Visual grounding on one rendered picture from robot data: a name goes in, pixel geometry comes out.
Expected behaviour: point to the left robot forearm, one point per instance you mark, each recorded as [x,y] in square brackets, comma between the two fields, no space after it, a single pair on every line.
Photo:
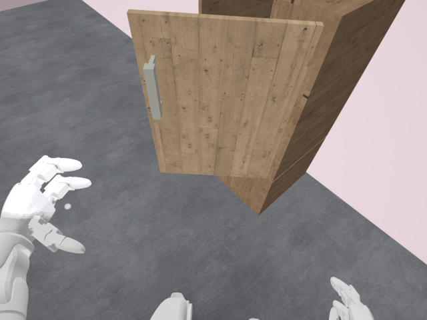
[15,251]

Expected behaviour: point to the cupboard door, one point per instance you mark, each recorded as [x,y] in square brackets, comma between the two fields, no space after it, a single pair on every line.
[228,85]

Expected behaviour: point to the robot left shin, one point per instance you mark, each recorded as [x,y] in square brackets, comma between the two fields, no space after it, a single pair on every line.
[177,295]

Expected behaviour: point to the left robot thigh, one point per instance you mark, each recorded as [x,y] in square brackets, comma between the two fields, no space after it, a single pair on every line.
[173,308]

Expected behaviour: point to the robot left hand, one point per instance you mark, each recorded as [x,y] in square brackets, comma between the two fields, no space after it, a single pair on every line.
[20,211]

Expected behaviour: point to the handle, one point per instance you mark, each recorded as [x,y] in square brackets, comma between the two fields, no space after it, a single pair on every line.
[150,75]

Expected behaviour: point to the robot right hand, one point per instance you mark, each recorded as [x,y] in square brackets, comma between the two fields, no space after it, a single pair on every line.
[351,299]

